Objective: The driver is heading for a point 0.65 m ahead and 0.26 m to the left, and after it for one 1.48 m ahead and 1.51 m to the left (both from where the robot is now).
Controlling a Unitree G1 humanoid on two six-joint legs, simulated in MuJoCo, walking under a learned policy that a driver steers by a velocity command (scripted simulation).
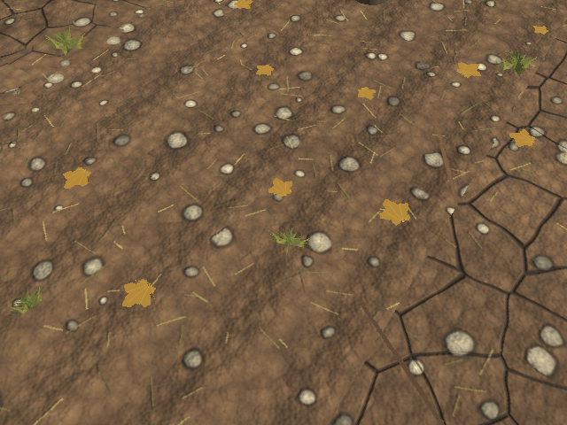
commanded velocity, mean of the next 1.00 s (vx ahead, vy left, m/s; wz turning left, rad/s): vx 0.02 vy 0.00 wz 0.74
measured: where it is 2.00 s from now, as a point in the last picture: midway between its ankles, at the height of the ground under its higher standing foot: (235, 361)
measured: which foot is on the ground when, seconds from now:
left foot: up 0.00-0.08, down 0.10-0.66, up 0.68-1.00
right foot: down 0.00-0.10, up 0.12-0.64, down 0.66-1.00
